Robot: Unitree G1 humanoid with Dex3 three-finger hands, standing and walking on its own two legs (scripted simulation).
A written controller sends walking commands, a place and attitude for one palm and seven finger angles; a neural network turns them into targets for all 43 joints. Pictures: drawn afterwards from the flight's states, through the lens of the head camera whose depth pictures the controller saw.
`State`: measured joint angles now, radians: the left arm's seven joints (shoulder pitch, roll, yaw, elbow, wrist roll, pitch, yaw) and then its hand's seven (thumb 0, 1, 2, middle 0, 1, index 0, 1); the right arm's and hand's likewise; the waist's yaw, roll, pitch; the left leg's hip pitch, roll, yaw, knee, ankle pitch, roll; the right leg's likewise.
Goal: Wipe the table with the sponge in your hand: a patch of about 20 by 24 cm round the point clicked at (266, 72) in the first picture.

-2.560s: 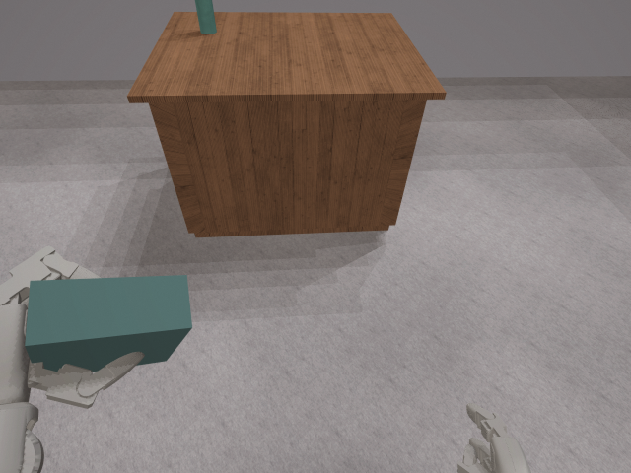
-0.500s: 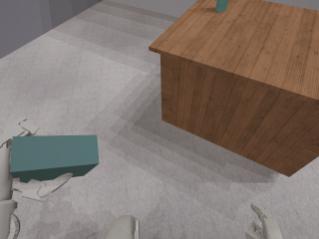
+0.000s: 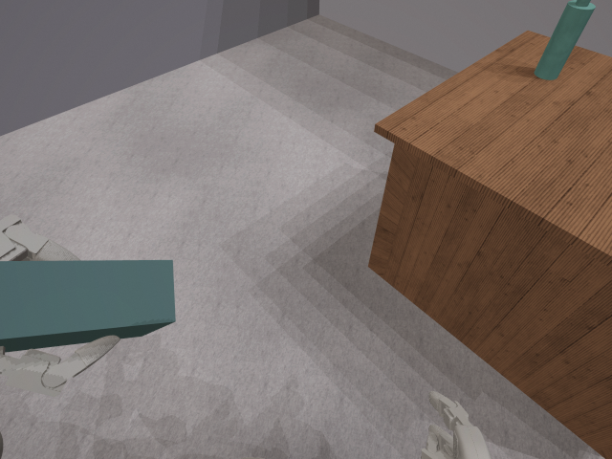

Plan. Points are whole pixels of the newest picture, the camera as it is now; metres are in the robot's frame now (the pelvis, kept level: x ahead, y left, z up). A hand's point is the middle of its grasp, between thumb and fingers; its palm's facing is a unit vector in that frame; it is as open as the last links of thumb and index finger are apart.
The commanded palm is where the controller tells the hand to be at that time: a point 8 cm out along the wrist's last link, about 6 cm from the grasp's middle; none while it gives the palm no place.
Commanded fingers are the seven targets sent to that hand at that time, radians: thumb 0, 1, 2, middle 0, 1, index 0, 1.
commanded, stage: walk to a spot facing it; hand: left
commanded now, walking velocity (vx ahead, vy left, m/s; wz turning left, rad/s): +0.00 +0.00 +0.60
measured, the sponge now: (108, 306) +0.21 +0.20 +0.18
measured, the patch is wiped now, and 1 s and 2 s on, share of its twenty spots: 0.00 0.00 0.00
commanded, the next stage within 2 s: turn to face it in 2.00 s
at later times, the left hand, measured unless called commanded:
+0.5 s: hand out of the picture +0.10 +0.25 +0.19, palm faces +0.62 -0.66 -0.42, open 9.6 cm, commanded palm +0.04 +0.28 +0.18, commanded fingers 0.00 0.10 1.30 -1.20 -1.60 -1.20 -1.60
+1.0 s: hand out of the picture -0.02 +0.20 +0.17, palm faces +0.79 -0.45 -0.42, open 9.6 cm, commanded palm -0.09 +0.22 +0.18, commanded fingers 0.00 0.10 1.30 -1.20 -1.60 -1.20 -1.60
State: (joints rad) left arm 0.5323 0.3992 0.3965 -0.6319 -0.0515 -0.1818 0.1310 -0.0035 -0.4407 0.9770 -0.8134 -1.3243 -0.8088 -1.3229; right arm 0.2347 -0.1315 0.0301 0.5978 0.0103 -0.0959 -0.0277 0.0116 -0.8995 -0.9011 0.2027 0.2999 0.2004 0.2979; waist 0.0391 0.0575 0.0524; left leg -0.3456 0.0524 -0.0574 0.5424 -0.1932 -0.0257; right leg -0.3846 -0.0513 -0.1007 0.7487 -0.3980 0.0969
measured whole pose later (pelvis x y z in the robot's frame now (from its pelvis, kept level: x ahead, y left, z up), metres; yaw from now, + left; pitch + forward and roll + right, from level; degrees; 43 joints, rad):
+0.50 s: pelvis -0.04 -0.04 -0.01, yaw +16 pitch +0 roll +2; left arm 0.50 0.42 0.42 -0.64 -0.06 -0.18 0.18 0.00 -0.44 0.98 -0.81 -1.33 -0.80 -1.33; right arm 0.18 -0.25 -0.06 0.54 -0.01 -0.03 -0.09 0.01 -0.91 -0.90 0.19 0.30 0.19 0.30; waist 0.00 -0.06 0.06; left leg -0.27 0.01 0.13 0.59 -0.30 0.01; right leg -0.39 -0.20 -0.26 0.77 -0.36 0.01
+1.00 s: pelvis -0.06 -0.11 +0.00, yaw +35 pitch -1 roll +2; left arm 0.45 0.32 0.29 -0.45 -0.03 -0.13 0.12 0.00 -0.45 0.99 -0.80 -1.33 -0.80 -1.33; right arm 0.20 -0.22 0.01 0.69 -0.01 -0.05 -0.04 0.01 -0.90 -0.90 0.20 0.30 0.20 0.30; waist 0.04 0.03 0.01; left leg -0.61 0.00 -0.01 1.19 -0.35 -0.04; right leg -0.17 -0.07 -0.19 0.52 -0.34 -0.04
